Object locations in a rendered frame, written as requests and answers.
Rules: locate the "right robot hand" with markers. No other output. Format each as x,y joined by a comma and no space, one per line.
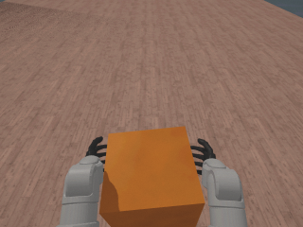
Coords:
206,150

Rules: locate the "left robot hand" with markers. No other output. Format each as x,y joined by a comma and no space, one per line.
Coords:
93,149

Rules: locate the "carton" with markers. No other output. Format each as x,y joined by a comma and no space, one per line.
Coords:
150,180

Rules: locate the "robot right forearm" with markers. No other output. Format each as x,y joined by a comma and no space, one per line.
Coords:
224,195

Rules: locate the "robot left forearm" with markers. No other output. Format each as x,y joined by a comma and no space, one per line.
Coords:
80,194

